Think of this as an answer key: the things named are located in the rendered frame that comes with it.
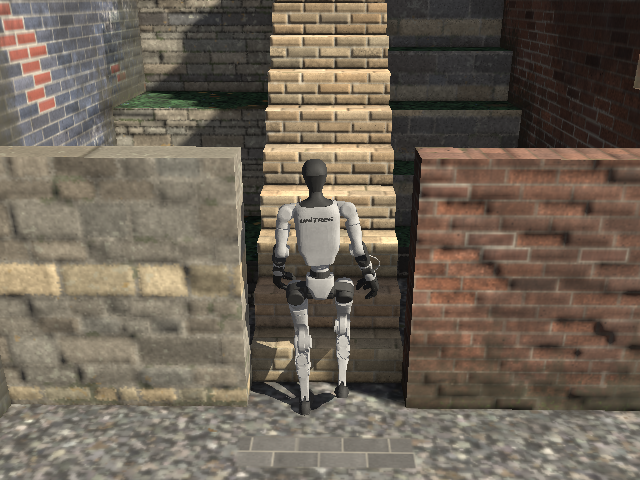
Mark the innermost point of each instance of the stairs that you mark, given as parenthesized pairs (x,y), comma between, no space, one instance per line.
(328,99)

